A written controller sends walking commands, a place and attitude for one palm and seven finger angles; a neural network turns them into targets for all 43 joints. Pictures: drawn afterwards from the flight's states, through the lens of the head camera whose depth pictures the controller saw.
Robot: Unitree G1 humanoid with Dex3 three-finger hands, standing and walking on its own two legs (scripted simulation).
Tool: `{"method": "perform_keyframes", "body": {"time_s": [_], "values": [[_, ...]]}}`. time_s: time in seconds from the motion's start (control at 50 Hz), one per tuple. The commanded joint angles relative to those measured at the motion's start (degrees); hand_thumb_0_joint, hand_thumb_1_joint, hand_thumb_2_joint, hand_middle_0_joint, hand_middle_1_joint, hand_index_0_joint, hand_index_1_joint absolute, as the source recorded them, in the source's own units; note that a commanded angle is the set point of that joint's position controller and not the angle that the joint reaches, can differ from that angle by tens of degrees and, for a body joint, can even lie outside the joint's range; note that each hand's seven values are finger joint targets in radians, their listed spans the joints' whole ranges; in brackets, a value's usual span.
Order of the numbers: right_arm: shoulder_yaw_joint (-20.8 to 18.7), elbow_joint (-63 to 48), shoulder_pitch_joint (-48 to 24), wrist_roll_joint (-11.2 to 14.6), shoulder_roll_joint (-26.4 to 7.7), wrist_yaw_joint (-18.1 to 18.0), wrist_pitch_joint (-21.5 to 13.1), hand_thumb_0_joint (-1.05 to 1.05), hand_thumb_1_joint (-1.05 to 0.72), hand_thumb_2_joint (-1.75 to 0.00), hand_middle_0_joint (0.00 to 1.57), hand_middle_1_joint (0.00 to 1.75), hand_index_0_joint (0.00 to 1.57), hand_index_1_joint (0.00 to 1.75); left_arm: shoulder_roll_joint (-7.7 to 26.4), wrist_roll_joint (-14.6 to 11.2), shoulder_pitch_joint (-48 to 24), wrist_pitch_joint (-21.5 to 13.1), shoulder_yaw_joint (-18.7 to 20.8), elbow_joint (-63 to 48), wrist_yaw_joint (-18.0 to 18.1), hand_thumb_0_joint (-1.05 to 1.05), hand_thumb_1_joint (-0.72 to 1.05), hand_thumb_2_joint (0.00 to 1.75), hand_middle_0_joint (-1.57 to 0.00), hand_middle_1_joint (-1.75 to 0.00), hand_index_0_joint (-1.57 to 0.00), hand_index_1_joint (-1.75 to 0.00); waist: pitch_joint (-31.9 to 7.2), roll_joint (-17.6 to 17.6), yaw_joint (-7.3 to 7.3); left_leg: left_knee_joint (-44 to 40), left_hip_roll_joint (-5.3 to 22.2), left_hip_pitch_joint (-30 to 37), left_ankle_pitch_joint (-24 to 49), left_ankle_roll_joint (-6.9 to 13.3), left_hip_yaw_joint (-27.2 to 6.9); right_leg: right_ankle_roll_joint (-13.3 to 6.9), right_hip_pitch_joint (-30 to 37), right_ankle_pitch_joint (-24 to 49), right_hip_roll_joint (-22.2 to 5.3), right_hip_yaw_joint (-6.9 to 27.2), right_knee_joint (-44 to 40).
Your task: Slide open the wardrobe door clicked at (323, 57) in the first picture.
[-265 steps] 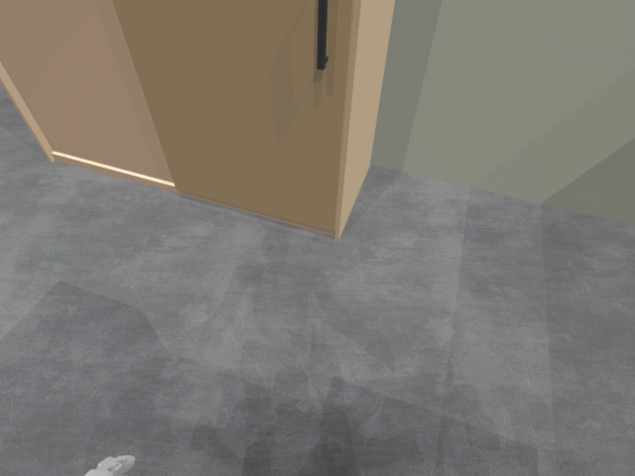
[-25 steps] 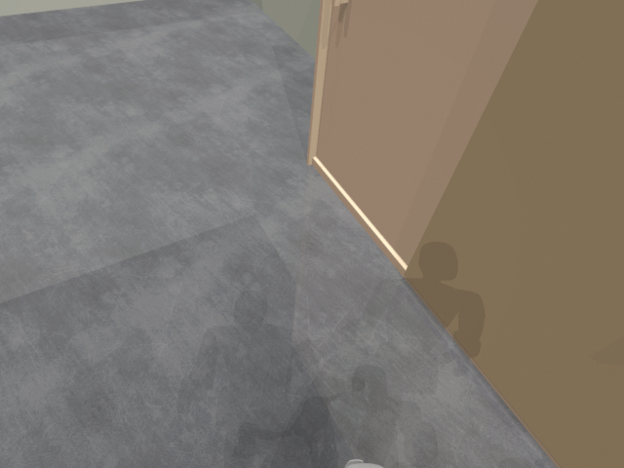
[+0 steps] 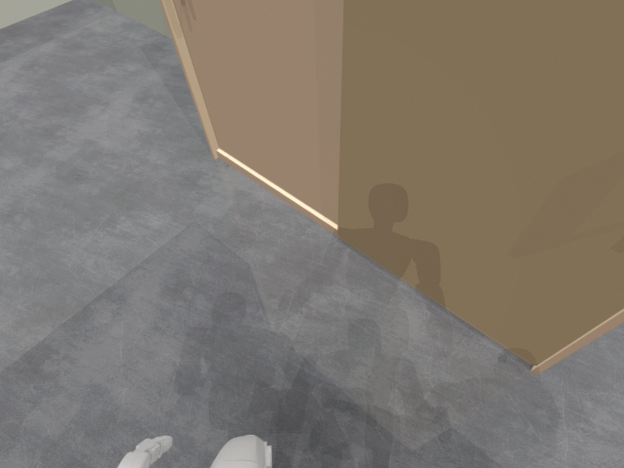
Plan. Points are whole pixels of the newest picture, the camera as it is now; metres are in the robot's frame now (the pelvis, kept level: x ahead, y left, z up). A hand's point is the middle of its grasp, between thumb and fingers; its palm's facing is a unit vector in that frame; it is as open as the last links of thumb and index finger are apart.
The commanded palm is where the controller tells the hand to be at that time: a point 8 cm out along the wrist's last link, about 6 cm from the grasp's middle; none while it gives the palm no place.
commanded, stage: turn to face it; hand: right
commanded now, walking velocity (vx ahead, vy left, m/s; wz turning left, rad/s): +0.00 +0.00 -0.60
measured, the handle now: out of the picture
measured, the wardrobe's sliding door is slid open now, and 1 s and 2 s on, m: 0.00 0.00 0.00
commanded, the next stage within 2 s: take the last steps up to it in 1.02 s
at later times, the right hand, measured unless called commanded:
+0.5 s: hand out of the picture +0.04 -0.17 -0.14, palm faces +0.28 +0.92 -0.28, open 7.4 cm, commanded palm none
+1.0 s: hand out of the picture -0.06 -0.20 -0.16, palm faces +0.51 +0.82 -0.27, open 7.4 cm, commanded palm none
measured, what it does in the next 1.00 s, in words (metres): steps on the spot, turning right: left foot, then right foot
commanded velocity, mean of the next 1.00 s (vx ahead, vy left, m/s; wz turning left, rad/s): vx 0.00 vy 0.00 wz -0.45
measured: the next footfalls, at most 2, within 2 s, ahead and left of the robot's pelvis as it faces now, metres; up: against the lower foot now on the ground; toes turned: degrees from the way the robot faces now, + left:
left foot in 0.26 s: +0.07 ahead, +0.15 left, +0.00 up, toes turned -6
right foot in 0.66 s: -0.02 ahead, -0.10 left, +0.00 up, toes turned -30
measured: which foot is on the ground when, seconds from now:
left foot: up 0.00-0.24, down 0.26-0.66, up 0.68-1.00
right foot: down 0.00-0.26, up 0.28-0.64, down 0.66-1.00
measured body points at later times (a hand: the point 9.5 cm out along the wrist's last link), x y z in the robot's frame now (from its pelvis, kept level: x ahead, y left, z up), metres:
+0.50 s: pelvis +0.01 +0.04 +0.00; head +0.05 +0.06 +0.45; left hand +0.15 +0.28 -0.15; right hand +0.03 -0.22 -0.12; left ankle +0.03 +0.15 -0.74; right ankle -0.05 -0.09 -0.66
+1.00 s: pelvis -0.01 +0.02 +0.00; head +0.01 +0.00 +0.45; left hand +0.18 +0.18 -0.14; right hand -0.08 -0.25 -0.14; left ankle +0.06 +0.14 -0.70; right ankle -0.05 -0.08 -0.74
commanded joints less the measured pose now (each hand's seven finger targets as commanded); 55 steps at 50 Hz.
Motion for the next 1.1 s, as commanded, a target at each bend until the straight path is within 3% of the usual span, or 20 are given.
{"method": "perform_keyframes", "body": {"time_s": [0.0,0.12,0.2,0.22,0.24,0.28,0.32,0.34,0.52,0.6,0.62,0.64,0.66,0.72,0.78,0.96,1.02,1.04,1.06,1.08], "values": [[-0.8,-6.0,-1.7,0.0,-3.2,0.2,-1.7,0.0,-0.9,-0.9,0.2,0.3,0.2,0.3,12.4,0.2,2.2,-0.8,3.5,-3.3,0.8,0.0,0.9,0.9,-0.2,-0.3,-0.2,-0.3,-8.4,-9.2,2.01,-3.3,-0.6,-2.2,2.3,-0.8,-1.9,-6.8,8.4,26.1,-12.6,13.5,-10.7],[-0.2,-8.0,-3.8,0.5,-2.2,-0.2,-2.3,0.0,-0.9,-0.9,0.2,0.3,0.2,0.3,12.9,0.5,2.9,-0.1,4.2,-3.0,0.7,0.0,0.9,0.9,-0.2,-0.3,-0.2,-0.3,-8.9,-11.4,2.61,-18.2,-3.7,4.2,0.1,-0.2,-1.7,-7.4,7.3,28.9,-12.0,18.7,-7.6],[-0.5,-7.0,2.8,0.6,-4.1,-0.6,-3.7,0.0,-0.9,-0.9,0.2,0.3,0.2,0.3,11.8,-0.1,0.9,0.1,4.4,-3.9,0.5,0.0,0.9,0.9,-0.2,-0.3,-0.2,-0.3,-10.8,-7.6,-0.98,-40.4,-3.8,20.8,13.7,0.8,-1.6,-3.1,-0.9,24.3,-7.6,19.1,-0.1],[-1.4,-6.7,4.8,-0.2,-8.5,-1.1,-4.4,0.0,-0.9,-0.9,0.2,0.3,0.2,0.3,8.3,-0.7,2.3,-0.1,4.0,-4.5,0.2,0.0,0.9,0.9,-0.2,-0.3,-0.2,-0.3,-12.8,3.5,-1.55,-45.7,7.5,30.8,18.2,3.8,-11.7,0.9,-11.0,8.7,-2.2,13.4,9.1],[-1.9,-7.0,5.0,-0.8,-12.5,-1.3,-4.4,0.0,-0.9,-0.9,0.2,0.3,0.2,0.3,5.9,-0.4,2.5,-0.1,3.5,-6.2,0.1,0.0,0.9,0.9,-0.2,-0.3,-0.2,-0.3,-11.5,15.7,-1.69,-46.3,21.4,31.2,28.3,10.9,-22.8,4.7,-19.2,-18.0,4.9,3.7,21.6],[-1.6,-8.1,0.7,-0.2,-9.5,-1.6,-3.9,0.0,-0.9,-0.9,0.2,0.3,0.2,0.3,8.3,0.2,2.1,1.5,4.5,-4.8,0.0,0.0,0.9,0.9,-0.2,-0.3,-0.2,-0.3,-7.8,12.2,-0.07,-47.9,19.8,19.0,19.3,13.5,-19.3,4.2,-16.6,-15.8,0.6,6.2,36.9],[-0.3,-9.0,-3.9,-0.4,-5.6,-1.3,-4.0,0.0,-0.9,-0.9,0.2,0.3,0.2,0.3,7.4,0.5,2.4,1.8,4.0,-2.9,-0.9,0.0,0.9,0.9,-0.2,-0.3,-0.2,-0.3,-3.0,6.8,2.12,-45.7,13.6,15.7,20.8,11.7,-8.0,5.2,-17.2,-7.9,-1.6,3.9,41.2],[-0.1,-9.0,-3.8,-0.4,-5.0,-1.2,-4.2,0.0,-0.9,-0.9,0.2,0.3,0.2,0.3,6.9,0.5,3.1,1.9,3.7,-2.5,-1.1,0.0,0.9,0.9,-0.2,-0.3,-0.2,-0.3,-3.2,8.0,2.26,-45.1,12.4,16.1,23.2,11.2,-4.9,5.7,-17.1,-6.4,-1.8,2.7,40.8],[-1.3,-5.3,3.9,-1.0,-8.9,-1.0,-3.5,0.0,-0.9,-0.9,0.2,0.3,0.2,0.3,5.2,-0.2,-3.0,1.3,1.9,-4.1,-1.2,0.0,0.9,0.9,-0.2,-0.3,-0.2,-0.3,-7.1,10.9,-1.98,-39.8,14.5,23.7,36.6,12.2,1.5,5.8,-9.0,-9.7,-1.8,-4.7,15.9],[-1.7,-4.4,3.2,-0.4,-8.8,-0.7,-2.9,0.0,-0.9,-0.9,0.2,0.3,0.2,0.3,6.7,-0.1,2.3,0.3,2.0,-3.0,-0.9,0.0,0.9,0.9,-0.2,-0.3,-0.2,-0.3,-9.9,8.4,0.95,-30.7,13.2,19.7,34.2,7.5,5.8,4.2,3.8,2.3,-1.5,-6.3,-3.0],[-1.4,-4.9,3.7,0.0,-7.1,-0.4,-2.7,0.0,-0.9,-0.9,0.2,0.3,0.2,0.3,10.6,0.1,5.2,-0.4,2.9,-2.4,-0.8,0.0,0.9,0.9,-0.2,-0.3,-0.2,-0.3,-12.6,-1.2,2.79,-21.3,10.2,11.1,25.7,4.3,7.8,1.8,14.4,13.8,-6.8,0.4,-7.8],[-0.3,-7.2,2.4,0.3,-2.7,0.1,-2.6,0.0,-0.9,-0.9,0.2,0.3,0.2,0.3,16.9,0.4,8.9,-0.7,4.4,-2.0,-0.4,0.0,0.9,0.9,-0.2,-0.3,-0.2,-0.3,-13.1,-19.5,4.85,-8.9,2.2,-4.5,-8.0,0.1,8.6,-5.9,21.3,37.5,-22.2,19.7,-9.1],[0.3,-8.1,-1.1,-0.3,-3.1,-0.5,-2.0,0.0,-0.9,-0.9,0.2,0.3,0.2,0.3,17.4,0.1,11.7,-0.4,4.3,-0.4,0.0,0.0,0.9,0.9,-0.2,-0.3,-0.2,-0.3,-13.5,-16.4,6.17,-2.3,1.4,-4.0,-14.2,0.8,2.4,-10.1,17.3,38.8,-25.0,19.5,-9.5],[-0.2,-5.0,-2.2,0.0,-3.0,-0.3,-1.9,0.0,-0.9,-0.9,0.2,0.3,0.2,0.3,12.2,0.3,4.1,-0.7,2.7,-1.7,1.4,0.0,0.9,0.9,-0.2,-0.3,-0.2,-0.3,-7.5,-12.1,2.99,2.3,1.6,-4.3,-3.7,0.6,-1.7,-8.3,10.1,34.0,-17.8,13.1,-9.8],[0.0,-2.6,1.7,0.1,-2.7,0.1,-1.7,0.0,-0.9,-0.9,0.2,0.3,0.2,0.3,10.7,0.0,2.1,-1.2,1.9,-2.0,1.6,0.0,0.9,0.9,-0.2,-0.3,-0.2,-0.3,-8.6,-9.9,1.21,-0.9,0.6,-1.4,0.6,0.2,-0.9,-7.0,10.9,34.8,-14.7,8.5,-10.2],[0.9,-2.7,0.7,0.3,-0.1,-0.4,-1.8,0.0,-0.9,-0.9,0.2,0.3,0.2,0.3,10.5,0.5,2.9,-0.3,2.4,-0.4,1.3,0.0,0.9,0.9,-0.2,-0.3,-0.2,-0.3,-6.1,-10.2,1.9,-19.2,-2.9,7.6,-0.2,1.1,0.4,-7.8,5.7,22.6,-14.4,13.8,-11.6],[0.8,-1.3,5.0,0.4,-0.2,-0.6,-2.8,0.0,-0.9,-0.9,0.2,0.3,0.2,0.3,9.6,0.2,1.7,-0.2,2.5,-0.1,1.2,0.0,0.9,0.9,-0.2,-0.3,-0.2,-0.3,-7.3,-9.5,-0.29,-32.9,-4.1,16.2,8.6,1.5,1.2,-5.7,2.4,21.8,-11.8,13.6,-7.7],[0.6,-0.8,6.7,0.2,-1.1,-0.9,-3.4,0.0,-0.9,-0.9,0.2,0.3,0.2,0.3,8.4,-0.2,1.8,-0.3,2.4,0.1,1.1,0.0,0.9,0.9,-0.2,-0.3,-0.2,-0.3,-7.9,-6.7,-1.18,-40.1,-2.9,21.0,14.1,1.7,0.6,-3.4,-0.3,17.4,-9.6,12.3,-4.8],[0.1,-0.6,6.8,-0.4,-4.0,-1.2,-4.0,0.0,-0.9,-0.9,0.2,0.3,0.2,0.3,5.6,-0.7,3.0,-0.5,2.1,0.0,0.8,0.0,0.9,0.9,-0.2,-0.3,-0.2,-0.3,-8.5,1.2,-0.97,-44.8,4.6,26.0,16.2,4.0,-6.9,-0.1,-6.1,8.7,-5.2,8.1,1.8],[-0.6,-1.0,7.0,-0.9,-8.5,-1.4,-4.3,0.0,-0.9,-0.9,0.2,0.3,0.2,0.3,2.6,-0.7,2.8,-0.3,1.4,-1.3,0.5,0.0,0.9,0.9,-0.2,-0.3,-0.2,-0.3,-6.7,13.5,-1.13,-47.5,16.4,26.4,23.7,9.6,-17.8,3.3,-13.2,-10.2,2.0,1.2,11.3]]}}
